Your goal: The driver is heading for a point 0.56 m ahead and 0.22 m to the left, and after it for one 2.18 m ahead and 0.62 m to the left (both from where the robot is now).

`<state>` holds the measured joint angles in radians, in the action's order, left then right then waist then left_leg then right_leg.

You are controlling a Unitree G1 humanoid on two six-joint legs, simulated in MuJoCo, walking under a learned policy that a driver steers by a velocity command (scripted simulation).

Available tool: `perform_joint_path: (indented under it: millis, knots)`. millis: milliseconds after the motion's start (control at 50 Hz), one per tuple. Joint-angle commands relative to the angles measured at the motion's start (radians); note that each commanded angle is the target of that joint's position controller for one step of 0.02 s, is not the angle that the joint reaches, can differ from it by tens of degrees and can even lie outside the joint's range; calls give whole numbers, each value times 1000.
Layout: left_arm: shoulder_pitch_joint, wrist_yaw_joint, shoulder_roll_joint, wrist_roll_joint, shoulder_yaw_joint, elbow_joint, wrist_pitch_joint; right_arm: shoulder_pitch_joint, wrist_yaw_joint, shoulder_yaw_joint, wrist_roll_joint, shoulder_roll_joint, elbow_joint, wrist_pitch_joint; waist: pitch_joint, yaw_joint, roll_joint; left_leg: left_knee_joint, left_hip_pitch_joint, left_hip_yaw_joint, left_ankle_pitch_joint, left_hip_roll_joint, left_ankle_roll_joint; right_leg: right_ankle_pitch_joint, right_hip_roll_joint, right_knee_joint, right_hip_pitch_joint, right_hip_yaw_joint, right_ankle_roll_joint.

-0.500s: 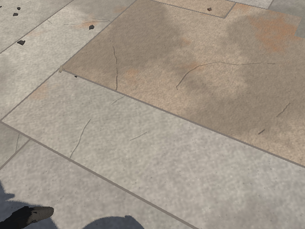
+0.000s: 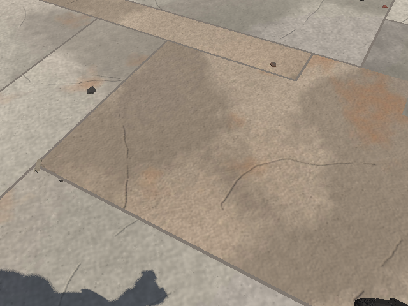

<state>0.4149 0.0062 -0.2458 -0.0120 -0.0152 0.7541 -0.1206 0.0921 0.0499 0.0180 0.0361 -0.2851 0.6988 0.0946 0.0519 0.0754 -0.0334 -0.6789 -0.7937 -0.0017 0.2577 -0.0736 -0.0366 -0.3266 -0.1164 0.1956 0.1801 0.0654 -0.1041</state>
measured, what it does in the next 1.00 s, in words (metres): walks ahead, turning left: left foot, then right foot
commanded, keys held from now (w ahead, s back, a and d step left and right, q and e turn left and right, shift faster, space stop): w+q+shift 0.66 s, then w+e+shift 0.34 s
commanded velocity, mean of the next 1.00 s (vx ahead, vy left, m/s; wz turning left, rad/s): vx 1.00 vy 0.00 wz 0.55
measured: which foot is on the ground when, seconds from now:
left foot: up 0.00-0.10, down 0.12-0.54, up 0.56-0.96, down 0.98-1.00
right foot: down 0.00-0.10, up 0.12-0.52, down 0.54-1.00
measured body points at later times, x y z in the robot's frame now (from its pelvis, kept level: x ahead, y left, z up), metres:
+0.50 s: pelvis +0.49 +0.05 +0.00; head +0.51 +0.07 +0.45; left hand +0.68 +0.34 -0.02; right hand +0.59 -0.21 -0.11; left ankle +0.31 +0.07 -0.73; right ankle +0.75 -0.04 -0.70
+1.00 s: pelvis +0.86 +0.26 -0.02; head +0.88 +0.29 +0.43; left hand +0.62 +0.41 -0.14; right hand +1.21 +0.29 -0.04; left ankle +0.90 +0.45 -0.73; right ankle +0.76 -0.02 -0.70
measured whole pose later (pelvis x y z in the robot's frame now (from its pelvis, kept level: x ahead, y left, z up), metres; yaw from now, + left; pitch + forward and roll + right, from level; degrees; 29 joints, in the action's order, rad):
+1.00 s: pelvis +0.86 +0.26 -0.02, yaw +34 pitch +2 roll -1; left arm 0.61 0.00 -0.26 0.02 -0.03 0.88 -0.08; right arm -0.07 0.04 -0.01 0.01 -0.24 0.54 0.11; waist 0.03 0.13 0.00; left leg -0.64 -0.57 -0.03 -0.11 -0.03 -0.03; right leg -0.51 0.06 0.55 0.09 -0.08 0.01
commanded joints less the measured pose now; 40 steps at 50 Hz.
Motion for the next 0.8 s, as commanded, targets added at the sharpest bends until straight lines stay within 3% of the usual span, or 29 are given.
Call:
perform_joint_path:
  millis: [20,60,80,100,120,140,160,180,200,220,240,280,320,360,400,480,500,520,540,560,580,600,620,640,660,680,720,760,800]
  knots:
    - [0,21,-199,-8,-53,-24,3,-117,33,21,11,-67,-87,30,65,-16,97,103,185,93,51,96,-33,845,239,-55,-132,59,86]
    - [-5,42,-225,-32,-63,-18,30,-63,38,44,13,-111,-88,19,-13,-64,145,83,247,182,-68,175,-56,1311,268,107,12,87,118]
    - [-22,57,-246,-40,-72,-20,45,33,33,58,19,-137,-75,5,-61,-130,188,44,343,203,-164,204,-75,1535,291,256,18,86,126]
    - [-90,63,-261,-54,-78,-36,55,270,22,87,26,-198,-18,-16,-151,-251,195,-6,548,171,-218,203,-108,1651,299,509,-38,78,127]
    - [-232,59,-286,-45,-85,-75,55,574,4,105,21,-231,58,-35,-221,-419,126,52,876,26,-175,120,-166,1465,250,938,-269,82,131]
    - [-190,16,-45,-65,-20,-108,22,619,-5,76,4,-193,113,-41,-195,-299,-284,-81,1151,-110,-294,62,-227,-162,44,1412,-758,-3,139]
    - [-83,-16,-13,38,11,-173,-23,481,-6,73,-44,-180,48,-24,-333,-170,-358,192,1243,-739,-857,-127,-427,-291,-15,1584,-1033,-191,130]
    - [-187,-32,-129,51,-1,-188,-55,444,-15,76,-42,-133,4,-21,-266,-224,-114,427,1154,-868,-1038,-150,-372,-130,41,1441,-1034,-243,47]
    - [-247,-34,-148,55,-8,-215,-68,382,-13,70,-46,-120,-4,-8,-150,-155,61,480,985,-851,-1000,-145,-328,-42,79,1301,-1001,-241,17]
    - [-252,-28,-133,32,-5,-203,-66,309,-5,70,-40,-121,-24,5,-69,-93,170,492,806,-799,-906,-109,-320,-2,108,1202,-930,-241,22]
    - [-236,-19,-127,7,-6,-197,-58,249,-8,72,-40,-132,-42,12,-31,-50,176,497,682,-736,-806,-55,-329,17,129,1137,-872,-255,45]
    - [-217,0,-148,-3,-16,-186,-35,211,-15,68,-25,-116,-50,10,17,-15,130,509,547,-590,-625,19,-320,38,170,1016,-818,-237,93]
    - [-306,13,-135,-20,-10,-226,-23,234,-32,60,-4,-97,-37,9,64,-44,103,511,422,-473,-482,68,-299,92,182,812,-776,-186,136]
    - [-444,10,-75,-29,7,-280,-25,262,-50,63,6,-103,-15,-1,80,-107,40,492,325,-386,-407,134,-251,290,143,584,-670,-137,163]
    - [-507,3,-50,-10,7,-306,-29,312,-56,70,10,-118,10,-13,30,-161,-8,474,286,-387,-435,150,-198,447,84,427,-511,-110,177]
    - [-527,6,-134,45,-41,-321,-40,342,-65,76,21,-104,41,-25,-13,-163,-67,324,537,-487,-415,107,-151,416,80,247,-473,-187,177]
    - [-475,8,-167,51,-60,-311,-47,327,-66,80,14,-111,39,-30,-50,-124,-78,234,597,-493,-276,97,-132,367,75,235,-422,-181,158]
    - [-333,10,-200,55,-83,-289,-52,296,-61,84,3,-124,29,-36,-149,-31,-82,62,623,-457,-115,113,-98,326,94,248,-275,-172,128]
    - [-64,19,-224,58,-96,-246,-42,237,-54,69,-34,-95,-7,-41,-336,104,-91,-224,504,-404,-121,114,-66,199,212,383,36,-236,78]
    - [59,14,-305,14,-105,-214,-32,419,-45,25,-23,62,-39,-33,-532,11,316,-596,172,-288,-806,235,-27,-98,497,299,427,-735,-87]
    - [62,-8,-284,21,-107,-184,-27,430,-50,7,41,1,-63,-31,-547,13,518,-790,-36,-211,-791,128,-22,-535,597,154,444,-1085,-145]
    - [-3,1,-184,19,-94,-214,-14,308,-60,26,36,-81,-54,-40,-354,61,344,-821,-111,-172,-684,74,-18,-550,518,113,306,-935,-94]
    - [-36,7,-159,11,-85,-193,-1,203,-58,36,6,-118,-71,-42,-211,67,170,-787,-105,-130,-618,48,-17,-329,465,110,151,-735,-52]
    - [-44,6,-156,-3,-82,-169,6,111,-52,39,-21,-108,-96,-40,-108,60,47,-745,-73,-112,-593,17,-21,-105,420,102,11,-586,-31]
    - [-73,6,-143,-15,-76,-149,4,99,-43,42,-16,-87,-116,-43,-58,17,65,-706,-37,-121,-563,-19,-23,4,397,85,-88,-494,-32]
    - [-78,-4,-107,-12,-64,-123,0,95,-37,34,-5,-54,-126,-47,-33,-5,86,-679,5,-120,-567,-33,-29,44,363,58,-166,-440,-36]
    - [-63,-26,-56,12,-46,-70,-5,117,-31,13,11,13,-131,-51,-8,-55,107,-624,24,-135,-604,-34,-40,57,347,17,-251,-401,-70]
    - [-64,-27,-96,30,-53,-46,-6,68,-23,2,-5,14,-152,-42,63,-90,80,-505,-45,-146,-560,-38,-25,99,363,-29,-295,-384,-116]
    - [-85,-22,-148,34,-65,-47,-8,-7,-10,-4,-32,-17,-171,-20,97,-99,51,-300,-13,-95,-394,-60,-11,180,333,-74,-347,-319,-115]
Keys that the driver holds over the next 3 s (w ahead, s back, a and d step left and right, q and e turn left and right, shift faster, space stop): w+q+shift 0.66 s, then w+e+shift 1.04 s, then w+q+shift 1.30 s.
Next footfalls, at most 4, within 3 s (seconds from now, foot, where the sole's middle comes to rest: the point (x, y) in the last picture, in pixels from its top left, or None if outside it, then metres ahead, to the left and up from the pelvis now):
0.12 left None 0.35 0.07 -0.76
0.54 right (236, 221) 0.79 0.00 -0.76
0.98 left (114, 183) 0.93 0.48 -0.76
1.42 right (152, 102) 1.40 0.41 -0.76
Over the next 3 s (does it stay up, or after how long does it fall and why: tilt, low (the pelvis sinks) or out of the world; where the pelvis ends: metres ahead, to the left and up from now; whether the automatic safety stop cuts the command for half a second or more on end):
stays up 2.54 0.76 0.01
